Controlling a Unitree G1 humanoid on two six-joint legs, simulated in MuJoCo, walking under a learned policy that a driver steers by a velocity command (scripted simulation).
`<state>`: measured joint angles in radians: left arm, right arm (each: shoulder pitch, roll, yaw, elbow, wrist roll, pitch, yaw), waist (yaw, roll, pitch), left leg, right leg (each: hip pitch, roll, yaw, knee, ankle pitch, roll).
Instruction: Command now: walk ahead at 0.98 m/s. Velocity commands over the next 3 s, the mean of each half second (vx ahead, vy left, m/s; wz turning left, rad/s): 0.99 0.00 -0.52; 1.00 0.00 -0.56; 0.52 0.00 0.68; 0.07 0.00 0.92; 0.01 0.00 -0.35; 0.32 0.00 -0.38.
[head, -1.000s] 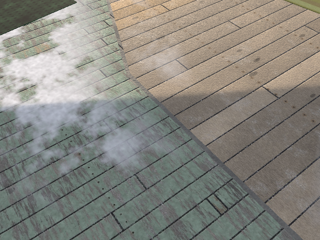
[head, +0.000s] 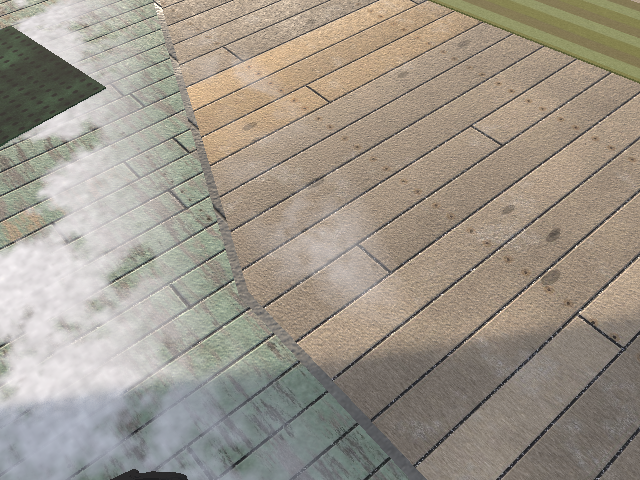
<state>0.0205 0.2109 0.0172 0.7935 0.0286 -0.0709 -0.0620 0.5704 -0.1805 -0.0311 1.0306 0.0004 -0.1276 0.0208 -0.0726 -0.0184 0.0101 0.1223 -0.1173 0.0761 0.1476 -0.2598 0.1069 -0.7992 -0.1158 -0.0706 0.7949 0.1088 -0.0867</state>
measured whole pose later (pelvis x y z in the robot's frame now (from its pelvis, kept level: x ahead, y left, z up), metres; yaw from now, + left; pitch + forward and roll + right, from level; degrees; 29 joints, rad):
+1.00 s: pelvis +0.91 -0.17 -0.02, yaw -33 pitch +2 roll +2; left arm -0.10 0.26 -0.01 0.61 0.06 -0.07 -0.07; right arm 0.60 -0.25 -0.02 1.00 -0.01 -0.09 0.01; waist -0.11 -0.02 0.02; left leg 0.21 0.05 0.17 0.28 -0.44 -0.04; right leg -0.58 0.00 -0.05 0.60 -0.13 -0.15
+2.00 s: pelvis +1.33 -0.43 +0.00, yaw +17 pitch +1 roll -2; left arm 0.09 0.31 0.09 0.70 0.02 -0.04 0.01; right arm 0.15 -0.35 -0.09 0.53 0.02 0.06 -0.02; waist -0.01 0.04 0.05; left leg -0.41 -0.24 -0.34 0.85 -0.48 0.01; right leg -0.34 0.08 0.12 0.48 -0.13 0.01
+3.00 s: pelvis +1.45 -0.51 +0.01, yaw -8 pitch +1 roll +0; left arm 0.40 0.27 0.04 0.72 0.04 -0.07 -0.02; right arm 0.26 -0.31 -0.07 0.77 -0.02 0.00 0.07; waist 0.01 0.03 -0.03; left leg -0.77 0.05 -0.06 1.10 -0.05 0.00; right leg 0.00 0.02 -0.12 0.27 -0.30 -0.05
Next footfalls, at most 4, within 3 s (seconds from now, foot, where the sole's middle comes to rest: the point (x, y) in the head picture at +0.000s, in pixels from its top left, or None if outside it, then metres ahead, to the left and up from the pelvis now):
0.16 right None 0.35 -0.06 -0.77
0.58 left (284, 346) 0.81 0.05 -0.77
1.00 right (437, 267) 1.02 -0.35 -0.77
1.40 left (411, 170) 1.38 -0.34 -0.77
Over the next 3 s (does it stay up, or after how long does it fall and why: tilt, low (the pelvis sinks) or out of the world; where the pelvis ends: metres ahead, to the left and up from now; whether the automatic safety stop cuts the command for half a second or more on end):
stays up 1.45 -0.51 0.01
